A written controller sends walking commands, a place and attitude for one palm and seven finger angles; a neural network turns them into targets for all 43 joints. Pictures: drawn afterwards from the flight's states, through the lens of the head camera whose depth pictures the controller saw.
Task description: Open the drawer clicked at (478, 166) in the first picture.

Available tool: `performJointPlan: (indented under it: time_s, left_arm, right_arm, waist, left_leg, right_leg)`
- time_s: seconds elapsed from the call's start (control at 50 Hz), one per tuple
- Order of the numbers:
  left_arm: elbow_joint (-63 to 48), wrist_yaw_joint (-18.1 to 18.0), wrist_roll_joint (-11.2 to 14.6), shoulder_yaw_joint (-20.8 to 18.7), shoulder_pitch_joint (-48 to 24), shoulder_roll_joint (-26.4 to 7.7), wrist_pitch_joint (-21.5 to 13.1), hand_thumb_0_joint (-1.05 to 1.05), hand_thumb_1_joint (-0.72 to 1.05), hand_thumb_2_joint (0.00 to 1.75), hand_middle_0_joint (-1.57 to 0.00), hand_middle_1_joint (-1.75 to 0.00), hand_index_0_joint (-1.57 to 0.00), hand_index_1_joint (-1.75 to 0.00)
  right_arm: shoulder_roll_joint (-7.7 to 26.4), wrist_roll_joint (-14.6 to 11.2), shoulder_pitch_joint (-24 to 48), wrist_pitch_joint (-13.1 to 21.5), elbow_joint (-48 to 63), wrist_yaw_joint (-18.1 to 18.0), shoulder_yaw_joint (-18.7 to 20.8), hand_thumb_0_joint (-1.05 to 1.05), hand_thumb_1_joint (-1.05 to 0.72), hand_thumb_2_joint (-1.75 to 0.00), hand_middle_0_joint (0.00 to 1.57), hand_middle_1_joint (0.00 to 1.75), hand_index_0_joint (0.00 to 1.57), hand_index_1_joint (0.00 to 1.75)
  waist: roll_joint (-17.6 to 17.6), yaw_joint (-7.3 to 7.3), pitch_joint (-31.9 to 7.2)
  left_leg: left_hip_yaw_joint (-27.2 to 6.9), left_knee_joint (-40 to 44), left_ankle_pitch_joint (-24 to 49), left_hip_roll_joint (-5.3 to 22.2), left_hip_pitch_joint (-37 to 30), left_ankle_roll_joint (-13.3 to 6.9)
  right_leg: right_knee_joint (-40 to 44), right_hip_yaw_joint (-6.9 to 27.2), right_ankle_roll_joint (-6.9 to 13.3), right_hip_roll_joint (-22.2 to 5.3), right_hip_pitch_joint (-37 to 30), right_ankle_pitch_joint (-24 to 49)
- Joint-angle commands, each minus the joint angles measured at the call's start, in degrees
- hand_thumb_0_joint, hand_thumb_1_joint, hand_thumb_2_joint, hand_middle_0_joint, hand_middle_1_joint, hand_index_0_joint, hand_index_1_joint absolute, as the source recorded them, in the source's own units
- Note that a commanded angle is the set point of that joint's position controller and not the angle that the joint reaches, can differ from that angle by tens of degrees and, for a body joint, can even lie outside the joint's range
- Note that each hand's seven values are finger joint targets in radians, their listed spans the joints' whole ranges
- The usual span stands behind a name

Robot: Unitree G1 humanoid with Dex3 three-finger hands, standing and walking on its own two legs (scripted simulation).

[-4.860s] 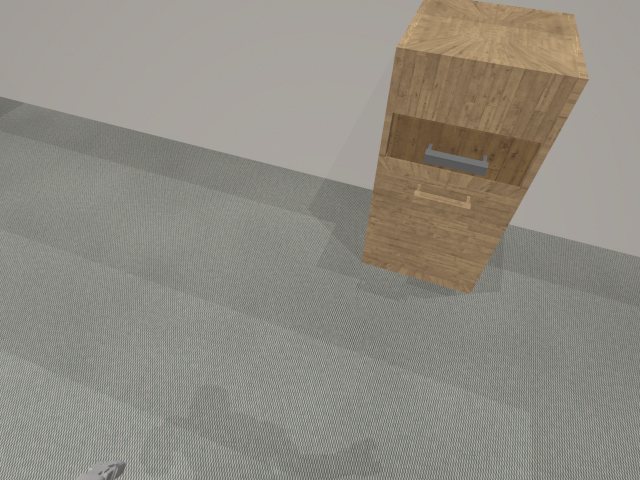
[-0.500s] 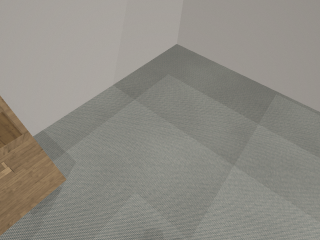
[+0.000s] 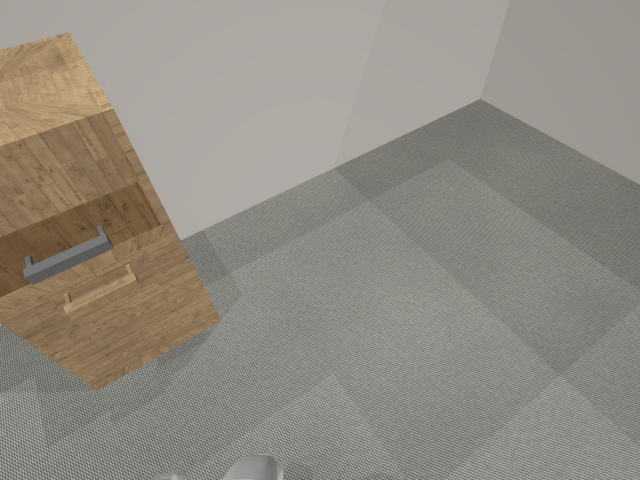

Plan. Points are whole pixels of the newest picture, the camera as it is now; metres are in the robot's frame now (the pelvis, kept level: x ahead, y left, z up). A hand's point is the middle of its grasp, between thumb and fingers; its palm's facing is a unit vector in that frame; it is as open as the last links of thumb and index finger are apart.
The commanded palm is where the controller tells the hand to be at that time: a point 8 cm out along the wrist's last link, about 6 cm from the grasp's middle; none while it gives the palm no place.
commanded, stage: turn to face it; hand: left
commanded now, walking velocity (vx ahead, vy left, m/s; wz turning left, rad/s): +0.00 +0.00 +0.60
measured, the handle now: (68, 251) +0.58 +0.58 -0.17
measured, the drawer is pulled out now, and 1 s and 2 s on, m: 0.00 0.00 0.00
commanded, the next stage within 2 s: take the last steps up to it in 0.84 s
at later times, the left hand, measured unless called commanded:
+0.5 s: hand out of the picture +0.01 +0.27 -0.16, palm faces +0.33 -0.90 -0.28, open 7.4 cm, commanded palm none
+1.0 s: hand out of the picture -0.08 +0.20 -0.18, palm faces +0.55 -0.80 -0.22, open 7.4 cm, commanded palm none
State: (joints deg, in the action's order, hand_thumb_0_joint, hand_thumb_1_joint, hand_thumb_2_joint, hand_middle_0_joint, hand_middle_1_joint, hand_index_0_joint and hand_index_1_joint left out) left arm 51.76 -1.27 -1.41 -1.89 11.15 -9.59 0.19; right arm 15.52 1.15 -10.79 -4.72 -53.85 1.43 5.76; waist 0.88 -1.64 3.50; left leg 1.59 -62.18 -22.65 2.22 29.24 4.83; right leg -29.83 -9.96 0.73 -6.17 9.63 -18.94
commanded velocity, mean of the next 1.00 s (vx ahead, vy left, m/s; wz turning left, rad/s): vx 0.02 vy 0.00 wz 0.43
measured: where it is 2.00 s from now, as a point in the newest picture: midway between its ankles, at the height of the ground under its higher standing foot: outside the picture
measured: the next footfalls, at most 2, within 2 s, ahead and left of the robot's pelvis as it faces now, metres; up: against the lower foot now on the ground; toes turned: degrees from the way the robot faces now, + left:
left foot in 0.20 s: +0.02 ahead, +0.15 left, +0.00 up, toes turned +15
right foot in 0.62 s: +0.09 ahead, -0.09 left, +0.00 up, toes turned +18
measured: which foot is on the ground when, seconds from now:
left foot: up 0.00-0.18, down 0.20-0.62, up 0.64-1.00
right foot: down 0.00-0.20, up 0.22-0.60, down 0.62-1.00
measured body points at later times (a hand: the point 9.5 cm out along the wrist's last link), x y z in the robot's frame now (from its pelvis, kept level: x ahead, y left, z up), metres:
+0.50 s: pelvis -0.01 +0.03 +0.00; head +0.03 +0.05 +0.45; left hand -0.01 +0.32 -0.14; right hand +0.15 -0.18 -0.14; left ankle -0.02 +0.14 -0.74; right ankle +0.04 -0.12 -0.69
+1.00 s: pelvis -0.01 +0.02 -0.01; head +0.01 +0.04 +0.44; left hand -0.11 +0.24 -0.16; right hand +0.19 -0.16 -0.15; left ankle -0.08 +0.12 -0.73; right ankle +0.05 -0.10 -0.74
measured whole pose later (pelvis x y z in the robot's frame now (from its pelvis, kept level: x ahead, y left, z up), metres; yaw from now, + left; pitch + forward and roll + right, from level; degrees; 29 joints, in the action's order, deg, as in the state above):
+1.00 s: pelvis -0.01 +0.02 -0.01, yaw +31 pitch -1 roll +0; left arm 54.9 -1.1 -1.7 -2.5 15.1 -11.1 0.5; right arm 13.1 0.5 -9.8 -3.4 -55.5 0.6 3.5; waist -1.2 1.3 4.0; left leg 2.8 -39.3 -22.6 1.4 16.7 2.8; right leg -32.1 -10.8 -1.8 -7.9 13.2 -17.1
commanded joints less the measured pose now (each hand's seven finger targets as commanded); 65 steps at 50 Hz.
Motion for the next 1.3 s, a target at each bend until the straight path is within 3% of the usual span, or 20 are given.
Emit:
performJointPlan:
  time_s: [0.0, 0.1, 0.14, 0.16, 0.18, 0.3, 0.42, 0.54, 0.56, 0.6, 0.62, 0.72, 0.86, 0.96, 0.98, 1.0, 1.02, 1.04, 1.12, 1.28]
  left_arm:
    - [-2.71, -0.68, -0.27, -3.47, 4.80, -13.87, -0.51, 0.00, 0.90, 0.90, -0.20, -0.30, -0.20, -0.30]
    - [-2.21, -0.38, -0.32, -4.32, 5.02, -15.52, 0.09, 0.00, 0.90, 0.90, -0.20, -0.30, -0.20, -0.30]
    - [-2.49, -0.05, 0.47, -4.51, 3.85, -15.07, 0.29, 0.00, 0.90, 0.90, -0.20, -0.30, -0.20, -0.30]
    - [-4.76, 0.53, 0.96, -4.19, 4.04, -11.77, 0.36, 0.00, 0.90, 0.90, -0.20, -0.30, -0.20, -0.30]
    - [-7.12, 0.47, 0.60, -2.87, 1.42, -9.65, 0.65, 0.00, 0.90, 0.90, -0.20, -0.30, -0.20, -0.30]
    - [-3.39, 0.90, 0.37, -3.91, 1.29, -10.13, 1.79, 0.00, 0.90, 0.90, -0.20, -0.30, -0.20, -0.30]
    - [-5.17, 0.56, 0.58, -3.54, -1.98, -9.59, 1.59, 0.00, 0.90, 0.90, -0.20, -0.30, -0.20, -0.30]
    - [-5.24, -0.04, 1.13, -3.04, 2.51, -8.55, 0.45, 0.00, 0.90, 0.90, -0.20, -0.30, -0.20, -0.30]
    - [-4.61, -0.24, 1.09, -3.20, 4.82, -9.37, -0.04, 0.00, 0.90, 0.90, -0.20, -0.30, -0.20, -0.30]
    - [-4.73, -0.87, -0.31, -4.62, 6.66, -17.89, -1.01, 0.00, 0.90, 0.90, -0.20, -0.30, -0.20, -0.30]
    - [-5.32, -1.02, 0.19, -4.65, 6.09, -17.57, -0.59, 0.00, 0.90, 0.90, -0.20, -0.30, -0.20, -0.30]
    - [-5.74, -0.86, 0.04, -2.89, -1.52, -10.88, -0.90, 0.00, 0.90, 0.90, -0.20, -0.30, -0.20, -0.30]
    - [-1.26, -0.70, -0.55, -3.53, 6.42, -13.50, -0.71, 0.00, 0.90, 0.90, -0.20, -0.30, -0.20, -0.30]
    - [1.15, -0.55, 0.03, -3.54, 5.37, -13.02, -0.25, 0.00, 0.90, 0.90, -0.20, -0.30, -0.20, -0.30]
    - [1.24, -0.22, 0.60, -3.03, 5.08, -11.39, 0.02, 0.00, 0.90, 0.90, -0.20, -0.30, -0.20, -0.30]
    - [0.09, 0.37, 0.76, -2.31, 6.18, -7.38, 0.23, 0.00, 0.90, 0.90, -0.20, -0.30, -0.20, -0.30]
    - [-1.74, 0.62, 0.08, -1.33, 2.79, -6.01, 0.10, 0.00, 0.90, 0.90, -0.20, -0.30, -0.20, -0.30]
    - [-1.33, 0.40, -0.43, -1.54, -0.52, -6.61, 0.50, 0.00, 0.90, 0.90, -0.20, -0.30, -0.20, -0.30]
    - [4.38, 2.34, -0.37, -1.47, 4.34, -6.65, -0.39, 0.00, 0.90, 0.90, -0.20, -0.30, -0.20, -0.30]
    - [5.02, 2.38, -0.13, -1.21, 0.24, -4.94, -0.28, 0.00, 0.90, 0.90, -0.20, -0.30, -0.20, -0.30]
  right_arm:
    - [2.01, -0.01, 7.20, 1.43, 6.16, 0.47, -0.60, 0.00, -0.90, -0.90, 0.20, 0.30, 0.20, 0.30]
    - [2.44, -0.28, 6.17, 2.47, 7.14, 0.28, -1.08, 0.00, -0.90, -0.90, 0.20, 0.30, 0.20, 0.30]
    - [5.85, 0.07, -0.80, 3.36, 5.93, 0.11, -0.19, 0.00, -0.90, -0.90, 0.20, 0.30, 0.20, 0.30]
    - [12.97, 0.48, -5.15, 4.06, 5.51, -0.29, 1.53, 0.00, -0.90, -0.90, 0.20, 0.30, 0.20, 0.30]
    - [16.57, -0.36, -8.21, 3.68, 4.46, -0.52, 2.18, 0.00, -0.90, -0.90, 0.20, 0.30, 0.20, 0.30]
    - [9.25, 0.03, 3.01, 4.25, 6.77, -1.70, 0.01, 0.00, -0.90, -0.90, 0.20, 0.30, 0.20, 0.30]
    - [9.54, 0.18, -0.12, 3.74, 5.78, -1.49, 0.67, 0.00, -0.90, -0.90, 0.20, 0.30, 0.20, 0.30]
    - [8.87, 0.28, 1.47, 3.14, 6.25, -1.38, 1.17, 0.00, -0.90, -0.90, 0.20, 0.30, 0.20, 0.30]
    - [8.09, -0.11, 1.93, 3.12, 6.50, -1.29, 1.08, 0.00, -0.90, -0.90, 0.20, 0.30, 0.20, 0.30]
    - [1.16, -0.57, -0.22, 3.31, 8.33, -0.82, -0.10, 0.00, -0.90, -0.90, 0.20, 0.30, 0.20, 0.30]
    - [4.24, 0.07, 0.86, 2.57, 8.28, -1.09, 0.84, 0.00, -0.90, -0.90, 0.20, 0.30, 0.20, 0.30]
    - [2.43, 0.20, -1.28, 1.38, 3.79, 0.09, 0.37, 0.00, -0.90, -0.90, 0.20, 0.30, 0.20, 0.30]
    - [0.46, -0.35, 4.67, 1.92, 3.81, -0.37, -1.26, 0.00, -0.90, -0.90, 0.20, 0.30, 0.20, 0.30]
    - [0.01, -0.36, -1.99, 3.50, 1.14, -1.04, -2.27, 0.00, -0.90, -0.90, 0.20, 0.30, 0.20, 0.30]
    - [2.42, -0.15, -4.86, 4.23, 0.18, -1.08, -1.93, 0.00, -0.90, -0.90, 0.20, 0.30, 0.20, 0.30]
    - [7.93, 0.63, -7.35, 4.76, -0.25, -1.24, -0.78, 0.00, -0.90, -0.90, 0.20, 0.30, 0.20, 0.30]
    - [11.33, 0.64, -10.52, 4.45, -0.32, -1.35, -0.34, 0.00, -0.90, -0.90, 0.20, 0.30, 0.20, 0.30]
    - [10.05, 0.81, -11.15, 4.89, -1.63, -2.23, -0.36, 0.00, -0.90, -0.90, 0.20, 0.30, 0.20, 0.30]
    - [3.30, 0.17, -5.34, 6.58, -1.20, -2.97, -2.62, 0.00, -0.90, -0.90, 0.20, 0.30, 0.20, 0.30]
    - [2.08, -0.02, -13.87, 7.94, -5.80, -3.55, -2.20, 0.00, -0.90, -0.90, 0.20, 0.30, 0.20, 0.30]
  waist:
    - [-12.10, 3.83, -0.99]
    - [-13.03, 3.69, -4.58]
    - [-6.80, -0.64, -9.43]
    - [10.65, -2.78, -13.21]
    - [16.49, -3.55, -13.33]
    - [8.52, 1.19, -4.55]
    - [7.69, -0.46, -5.00]
    - [8.17, 1.94, -7.41]
    - [6.25, 3.24, -8.01]
    - [-19.28, 3.83, -7.67]
    - [-15.74, 4.19, -7.40]
    - [-10.68, 0.32, -1.15]
    - [-11.77, 4.56, -2.67]
    - [-11.36, 1.57, -6.84]
    - [-5.51, 0.10, -7.68]
    - [11.31, -0.74, -7.67]
    - [15.45, -2.60, -4.64]
    - [16.66, -3.97, -1.95]
    - [7.55, 0.81, 2.30]
    - [4.75, -0.57, 3.06]
  left_leg:
    - [2.91, 8.46, -1.55, 0.23, 1.13, -0.23]
    - [6.55, 23.68, 0.40, -0.96, -7.81, -2.18]
    - [4.43, 38.12, 14.34, 0.28, -22.10, -4.09]
    - [-14.65, 39.73, 35.57, 14.71, -35.08, -10.79]
    - [-21.96, 39.24, 53.60, 23.58, -36.06, -17.67]
    - [-11.30, 42.95, 28.38, 10.55, -18.29, -12.72]
    - [-17.38, 43.20, 23.75, 10.32, -19.40, -14.59]
    - [-20.22, 36.69, 30.32, 8.06, -14.99, -13.33]
    - [-19.17, 33.66, 27.11, 6.25, -11.30, -11.29]
    - [-4.37, 12.11, -8.93, -7.27, 6.51, -2.80]
    - [-6.92, 1.71, -11.60, -4.32, 4.19, -3.12]
    - [-3.79, -7.85, 1.49, -1.26, 2.34, -1.83]
    - [1.12, 12.07, -4.01, -1.31, -3.20, -1.32]
    - [3.81, 34.47, 6.46, -2.38, -19.03, -2.96]
    - [1.01, 40.39, 8.77, 0.62, -26.35, -4.04]
    - [-16.15, 44.22, 7.33, 13.36, -32.44, -9.05]
    - [-24.99, 49.56, 1.50, 20.74, -29.71, -14.03]
    - [-26.78, 52.71, -5.08, 20.24, -25.94, -14.98]
    - [-14.18, 53.61, 0.80, 12.61, -21.11, -13.23]
    - [-10.83, 52.84, 16.50, 14.30, -28.93, -15.21]
  right_leg:
    - [7.76, 6.54, 6.10, -14.00, -4.19, 31.69]
    - [1.94, 3.49, 4.40, -15.01, -5.68, 35.25]
    - [-11.85, -0.55, 0.16, -13.24, -0.16, 31.92]
    - [-25.95, -2.60, -4.63, -5.59, 16.30, 5.26]
    - [-34.57, 2.17, -6.02, -1.93, 24.92, -20.03]
    - [-36.09, 8.58, -6.11, -1.16, 21.07, -3.14]
    - [-24.87, 9.02, -6.22, 1.44, 18.86, -5.08]
    - [-4.49, 7.85, -5.00, 5.14, 5.04, -0.33]
    - [3.87, 8.00, -4.79, 4.25, -1.30, 5.78]
    - [13.97, 30.56, 3.54, -19.40, -11.56, 15.50]
    - [13.70, 29.40, 7.51, -22.79, -3.92, 16.65]
    - [12.43, 13.11, 4.99, -11.15, 3.56, 14.35]
    - [9.17, 10.34, 7.08, -13.06, -3.37, 28.28]
    - [3.77, 7.37, 2.72, -10.68, 0.01, 20.45]
    - [-0.80, 5.00, 0.29, -8.31, 5.94, 8.45]
    - [-11.63, 0.78, -2.96, -1.43, 18.64, -7.02]
    - [-21.47, 1.70, -3.26, 1.68, 24.40, -16.38]
    - [-27.81, 6.35, -2.76, 1.21, 26.53, -15.53]
    - [-31.99, 8.15, -2.41, -0.16, 23.95, -0.45]
    - [-24.55, 7.97, -3.98, -0.99, 27.65, 3.77]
